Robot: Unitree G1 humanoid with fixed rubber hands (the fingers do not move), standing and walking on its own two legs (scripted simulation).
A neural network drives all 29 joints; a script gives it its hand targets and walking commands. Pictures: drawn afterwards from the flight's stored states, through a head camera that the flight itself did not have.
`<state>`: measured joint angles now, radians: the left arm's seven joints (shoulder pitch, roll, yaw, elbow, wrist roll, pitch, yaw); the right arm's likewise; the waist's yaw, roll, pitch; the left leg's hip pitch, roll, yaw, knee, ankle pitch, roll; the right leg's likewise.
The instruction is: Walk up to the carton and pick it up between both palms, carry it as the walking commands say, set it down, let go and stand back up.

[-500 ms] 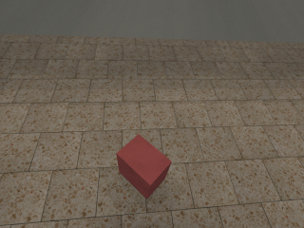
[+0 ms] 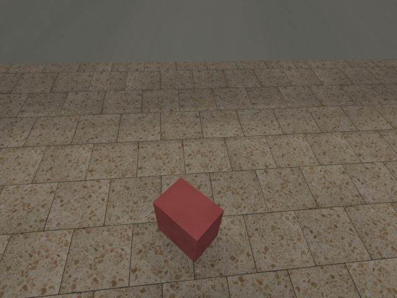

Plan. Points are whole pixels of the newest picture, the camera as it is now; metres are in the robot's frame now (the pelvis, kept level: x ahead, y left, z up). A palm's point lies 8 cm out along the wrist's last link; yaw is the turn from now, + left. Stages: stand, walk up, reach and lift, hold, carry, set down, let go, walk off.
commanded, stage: walk up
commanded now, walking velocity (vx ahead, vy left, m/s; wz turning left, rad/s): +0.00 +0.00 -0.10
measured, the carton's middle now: (187, 220) +0.56 +0.02 -0.62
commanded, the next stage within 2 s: none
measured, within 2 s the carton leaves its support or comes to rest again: neither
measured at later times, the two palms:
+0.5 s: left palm out of the picture +0.00 +0.20 -0.12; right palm out of the picture +0.00 -0.26 -0.15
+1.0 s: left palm out of the picture +0.00 +0.25 -0.14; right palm out of the picture +0.00 -0.20 -0.12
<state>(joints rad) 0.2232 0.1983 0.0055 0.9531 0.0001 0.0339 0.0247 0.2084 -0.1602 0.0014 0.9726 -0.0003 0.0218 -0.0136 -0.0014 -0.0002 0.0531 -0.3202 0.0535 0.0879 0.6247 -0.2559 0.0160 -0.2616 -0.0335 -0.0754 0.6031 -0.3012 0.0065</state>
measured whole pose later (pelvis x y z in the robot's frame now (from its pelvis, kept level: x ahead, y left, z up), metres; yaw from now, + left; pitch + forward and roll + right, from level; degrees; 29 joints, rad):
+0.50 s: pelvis -0.04 -0.04 +0.00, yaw -5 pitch -2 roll +5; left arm 0.28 0.19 0.01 0.95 0.00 0.02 0.02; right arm 0.19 -0.16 0.00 0.94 0.00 0.06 -0.02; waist 0.00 -0.01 0.12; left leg -0.39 0.05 0.16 0.92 -0.37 0.01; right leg -0.24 -0.02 -0.06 0.64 -0.37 -0.09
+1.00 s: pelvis -0.05 +0.03 +0.00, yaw -7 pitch -1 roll -1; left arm 0.30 0.19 0.01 0.94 0.00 0.04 0.02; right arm 0.17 -0.14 0.00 0.93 0.00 0.06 -0.02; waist 0.00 -0.02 0.07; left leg -0.30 0.07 0.20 0.61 -0.30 0.05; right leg -0.39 0.00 -0.03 0.97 -0.38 0.01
